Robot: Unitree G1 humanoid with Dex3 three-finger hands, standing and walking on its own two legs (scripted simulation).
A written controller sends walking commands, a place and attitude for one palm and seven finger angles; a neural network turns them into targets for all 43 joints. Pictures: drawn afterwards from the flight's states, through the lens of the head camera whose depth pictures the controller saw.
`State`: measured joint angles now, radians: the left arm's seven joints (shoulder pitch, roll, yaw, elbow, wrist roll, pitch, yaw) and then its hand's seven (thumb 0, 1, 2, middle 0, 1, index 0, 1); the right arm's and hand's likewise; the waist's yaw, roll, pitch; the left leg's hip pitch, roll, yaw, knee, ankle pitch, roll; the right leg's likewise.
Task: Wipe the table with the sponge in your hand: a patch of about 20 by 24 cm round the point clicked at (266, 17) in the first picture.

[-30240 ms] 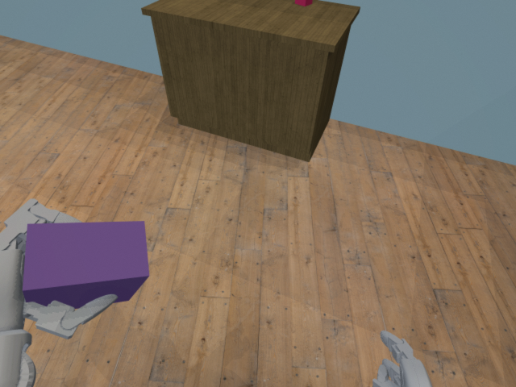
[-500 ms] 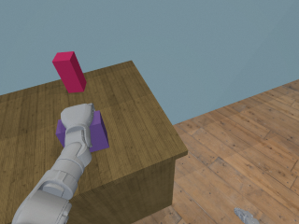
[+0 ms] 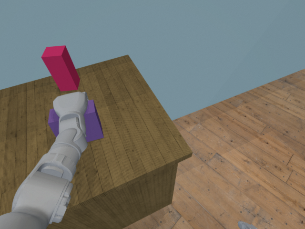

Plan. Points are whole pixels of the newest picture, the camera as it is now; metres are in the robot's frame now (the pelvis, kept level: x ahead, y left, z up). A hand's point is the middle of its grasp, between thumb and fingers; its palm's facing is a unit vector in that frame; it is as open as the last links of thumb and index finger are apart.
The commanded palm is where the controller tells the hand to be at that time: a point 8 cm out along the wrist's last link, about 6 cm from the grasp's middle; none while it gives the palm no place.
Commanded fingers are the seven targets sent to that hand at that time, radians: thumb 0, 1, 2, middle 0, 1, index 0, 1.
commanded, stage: wipe forward along the third lane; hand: left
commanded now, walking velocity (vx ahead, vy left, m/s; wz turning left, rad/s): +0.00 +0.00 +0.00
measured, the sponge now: (79, 128) +0.41 +0.25 +0.01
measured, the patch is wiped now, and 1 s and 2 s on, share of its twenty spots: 0.85 1.00 1.00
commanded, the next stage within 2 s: wipe back along the third lane in 0.18 s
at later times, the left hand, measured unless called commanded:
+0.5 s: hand (75, 111) +0.44 +0.26 +0.05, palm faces -0.05 +0.01 -1.00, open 10.6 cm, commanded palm +0.40 +0.24 +0.08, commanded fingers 0.00 0.10 1.30 -1.20 -1.60 -1.20 -1.60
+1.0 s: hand (79, 123) +0.39 +0.23 +0.05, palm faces +0.01 -0.02 -1.00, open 10.7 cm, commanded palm +0.35 +0.21 +0.08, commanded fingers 0.00 0.10 1.30 -1.20 -1.60 -1.20 -1.60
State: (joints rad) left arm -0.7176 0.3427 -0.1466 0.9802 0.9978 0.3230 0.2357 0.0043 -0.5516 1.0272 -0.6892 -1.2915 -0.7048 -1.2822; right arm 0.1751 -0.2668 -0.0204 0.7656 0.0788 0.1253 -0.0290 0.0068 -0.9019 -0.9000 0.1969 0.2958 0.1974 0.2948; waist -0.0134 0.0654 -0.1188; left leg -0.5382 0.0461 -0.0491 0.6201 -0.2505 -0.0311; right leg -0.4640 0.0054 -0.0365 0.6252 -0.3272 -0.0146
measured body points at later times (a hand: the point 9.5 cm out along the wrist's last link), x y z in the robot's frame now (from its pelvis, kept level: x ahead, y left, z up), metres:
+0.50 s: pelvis +0.01 +0.03 +0.00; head +0.05 +0.02 +0.45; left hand +0.44 +0.26 +0.10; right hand +0.08 -0.23 -0.14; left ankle +0.03 +0.15 -0.72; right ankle -0.01 -0.11 -0.72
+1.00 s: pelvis +0.04 +0.02 +0.01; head +0.04 +0.00 +0.46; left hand +0.39 +0.23 +0.11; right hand +0.26 -0.19 -0.09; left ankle +0.03 +0.15 -0.72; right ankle -0.01 -0.11 -0.72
